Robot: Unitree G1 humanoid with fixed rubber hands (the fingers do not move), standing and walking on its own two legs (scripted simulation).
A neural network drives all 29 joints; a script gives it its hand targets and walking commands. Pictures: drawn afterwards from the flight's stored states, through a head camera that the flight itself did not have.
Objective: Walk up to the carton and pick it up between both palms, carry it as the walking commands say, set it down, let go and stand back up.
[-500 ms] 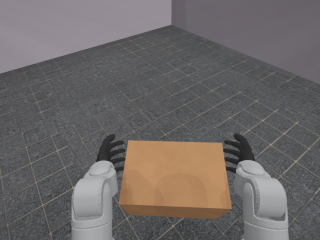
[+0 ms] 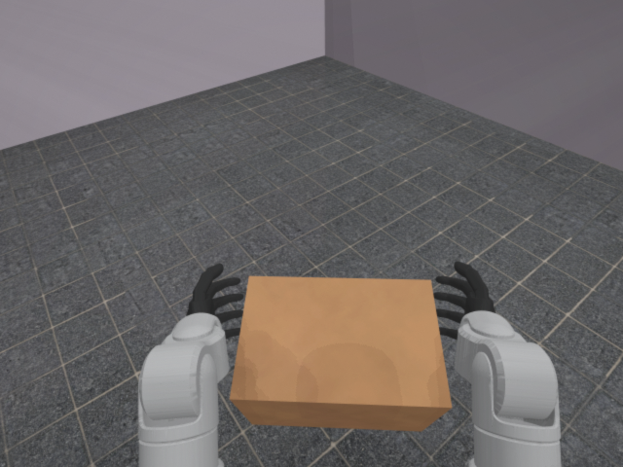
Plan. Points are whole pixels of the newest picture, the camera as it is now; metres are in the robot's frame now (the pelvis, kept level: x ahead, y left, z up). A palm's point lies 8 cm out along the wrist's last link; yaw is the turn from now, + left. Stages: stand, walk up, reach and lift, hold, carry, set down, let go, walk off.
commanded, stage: carry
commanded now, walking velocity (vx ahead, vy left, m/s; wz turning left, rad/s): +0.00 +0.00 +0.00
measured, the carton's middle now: (337, 355) +0.27 +0.00 +0.02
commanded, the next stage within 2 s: none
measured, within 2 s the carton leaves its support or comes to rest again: neither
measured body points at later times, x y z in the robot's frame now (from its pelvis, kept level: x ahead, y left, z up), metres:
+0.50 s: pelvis +0.03 +0.00 +0.01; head +0.01 -0.01 +0.46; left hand +0.31 +0.15 +0.10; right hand +0.31 -0.16 +0.10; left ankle +0.07 +0.12 -0.73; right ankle +0.07 -0.12 -0.73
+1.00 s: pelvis +0.06 -0.01 +0.01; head +0.04 -0.01 +0.46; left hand +0.34 +0.15 +0.09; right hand +0.34 -0.17 +0.09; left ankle +0.07 +0.12 -0.73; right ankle +0.07 -0.12 -0.73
